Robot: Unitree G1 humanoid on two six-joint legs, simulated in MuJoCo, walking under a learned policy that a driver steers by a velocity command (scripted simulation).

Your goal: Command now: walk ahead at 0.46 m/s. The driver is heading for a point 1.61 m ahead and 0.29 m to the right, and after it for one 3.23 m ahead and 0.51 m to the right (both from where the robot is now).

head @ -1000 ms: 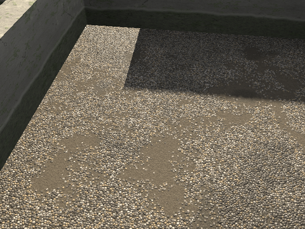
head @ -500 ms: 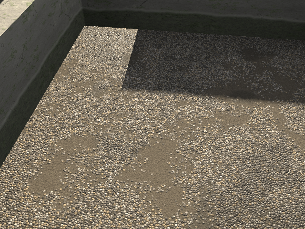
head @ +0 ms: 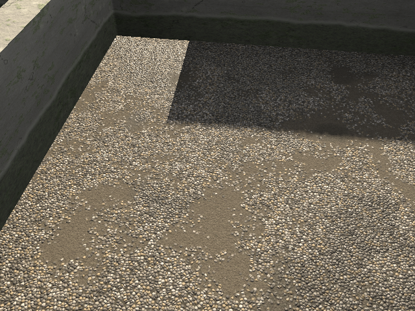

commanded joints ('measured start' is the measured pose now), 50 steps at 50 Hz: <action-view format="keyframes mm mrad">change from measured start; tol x16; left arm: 1 -44 65 17 -83 1 -16 1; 42 -8 276 102 -129 -26 27 43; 50 -22 110 39 -126 -40 65 53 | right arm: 1 -89 -66 -18 -89 -1 -17 -2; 50 114 -218 -98 -19 -13 -27 -53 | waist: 1 -1 11 -46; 34 37 -94 -28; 37 5 -49 -50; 40 5 322 -141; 43 25 52 -104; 50 29 43 -40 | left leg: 1 -73 70 -60 -117 227 40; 9 -49 106 -145 -286 167 33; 16 131 149 -69 -323 453 30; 36 -202 100 64 113 -105 20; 38 25 113 82 -38 242 55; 41 257 492 -368 -244 767 393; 50 101 326 2 -335 268 259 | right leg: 1 73 -71 104 -124 150 6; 8 104 -78 118 -229 119 6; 17 171 -90 193 -303 502 0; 36 -54 -199 630 -178 421 -227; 40 -418 123 318 305 -204 11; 43 -521 106 436 771 -213 122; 50 -335 19 308 252 -213 82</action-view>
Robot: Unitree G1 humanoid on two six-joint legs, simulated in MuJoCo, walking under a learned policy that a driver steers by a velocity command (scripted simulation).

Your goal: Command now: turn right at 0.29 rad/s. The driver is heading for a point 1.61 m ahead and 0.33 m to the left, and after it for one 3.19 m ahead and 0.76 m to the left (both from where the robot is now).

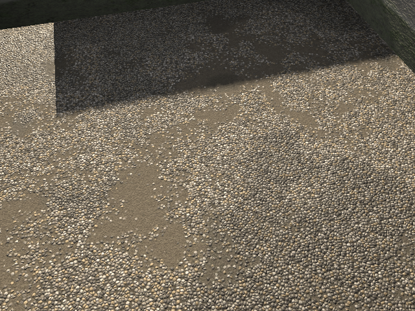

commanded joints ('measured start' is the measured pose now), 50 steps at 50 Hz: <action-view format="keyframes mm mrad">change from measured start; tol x16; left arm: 1 -42 -43 -46 -79 8 -22 -14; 50 41 33 -57 54 39 -100 -87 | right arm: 1 -17 -140 -42 -45 -12 17 -11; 50 -50 -76 36 -67 -26 11 51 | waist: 1 -30 69 -67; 18 -37 -138 -51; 22 -57 -20 -39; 24 -55 302 -15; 40 -55 -70 0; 50 -27 -2 -25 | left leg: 1 124 216 -244 -198 208 240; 7 -48 67 -168 -203 -187 30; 12 -54 3 -145 -12 -14 -16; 18 -122 -1 -169 292 -198 -30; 22 -5 13 -182 9 0 35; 25 122 279 -671 -213 354 290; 28 140 270 -530 -137 524 257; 35 143 172 -420 -165 318 171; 39 44 35 -321 -206 -101 18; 50 146 52 -287 -219 134 -41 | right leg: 1 40 -28 -49 -343 -43 -35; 5 393 0 -76 -823 388 -124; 9 280 -131 67 -871 179 -181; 19 320 -311 76 -741 673 -322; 22 268 -225 -1 -630 536 -234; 24 72 31 -210 -306 123 -84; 27 -100 25 17 24 -35 -25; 37 383 -18 -65 -742 394 -96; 41 215 -99 75 -879 217 -143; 50 428 -77 53 -878 593 -154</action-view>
